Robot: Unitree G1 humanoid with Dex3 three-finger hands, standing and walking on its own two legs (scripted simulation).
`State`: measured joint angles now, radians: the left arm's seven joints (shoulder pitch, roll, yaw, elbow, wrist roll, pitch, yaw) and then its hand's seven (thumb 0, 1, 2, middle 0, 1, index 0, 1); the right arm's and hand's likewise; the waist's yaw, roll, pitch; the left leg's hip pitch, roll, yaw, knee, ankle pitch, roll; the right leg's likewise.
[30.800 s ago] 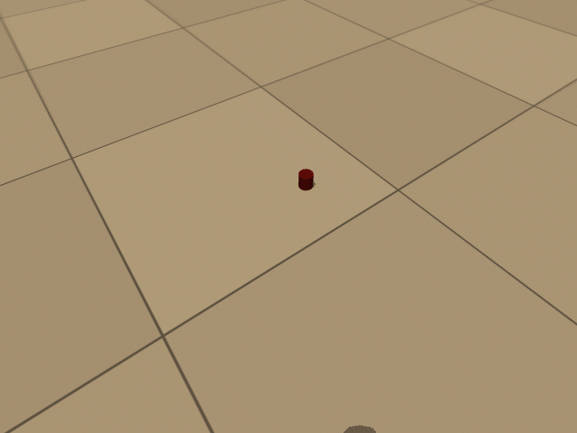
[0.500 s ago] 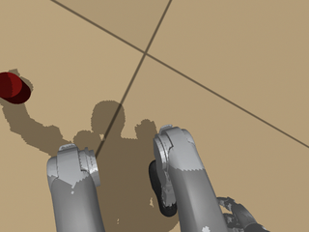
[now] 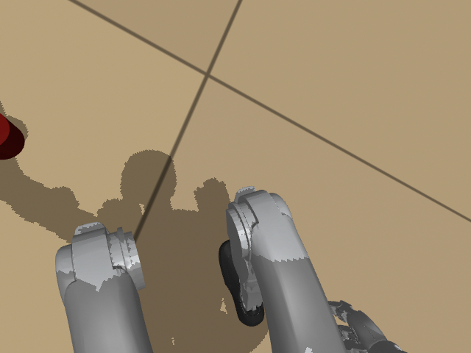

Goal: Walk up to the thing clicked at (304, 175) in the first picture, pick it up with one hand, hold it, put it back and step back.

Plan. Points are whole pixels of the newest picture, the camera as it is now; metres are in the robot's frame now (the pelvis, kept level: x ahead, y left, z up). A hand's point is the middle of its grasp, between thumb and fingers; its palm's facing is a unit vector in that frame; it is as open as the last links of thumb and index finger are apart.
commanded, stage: rise first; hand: left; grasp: from above
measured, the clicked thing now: out of the picture +0.50 +0.33 -0.29
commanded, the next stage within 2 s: none
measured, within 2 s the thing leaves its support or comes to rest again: neither
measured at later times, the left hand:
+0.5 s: hand out of the picture +0.46 +0.38 -0.18, palm faces -0.43 -0.11 -0.90, open 14.2 cm
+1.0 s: hand out of the picture +0.46 +0.38 -0.17, palm faces -0.44 -0.10 -0.89, open 14.1 cm
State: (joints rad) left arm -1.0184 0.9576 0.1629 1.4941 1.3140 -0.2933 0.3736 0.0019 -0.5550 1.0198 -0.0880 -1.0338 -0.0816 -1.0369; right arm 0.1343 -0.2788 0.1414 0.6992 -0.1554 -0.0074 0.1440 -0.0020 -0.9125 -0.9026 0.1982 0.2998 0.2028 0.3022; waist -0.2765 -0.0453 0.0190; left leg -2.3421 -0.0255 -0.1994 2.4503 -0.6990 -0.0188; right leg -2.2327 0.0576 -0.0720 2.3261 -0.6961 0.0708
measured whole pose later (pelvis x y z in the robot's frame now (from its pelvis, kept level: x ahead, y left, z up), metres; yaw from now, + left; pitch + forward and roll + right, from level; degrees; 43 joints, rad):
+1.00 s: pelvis -0.01 +0.00 +0.00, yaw -1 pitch +33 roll -13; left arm -1.05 1.01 0.14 1.49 1.31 -0.30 0.32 0.00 -0.56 1.02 -0.09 -1.04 -0.09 -1.05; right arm 0.15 -0.29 0.18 0.65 -0.15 0.00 0.15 0.00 -0.91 -0.90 0.20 0.30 0.20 0.30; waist -0.29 -0.05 0.03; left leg -2.35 -0.03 -0.20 2.45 -0.68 0.00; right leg -2.23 0.05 -0.08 2.31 -0.68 0.06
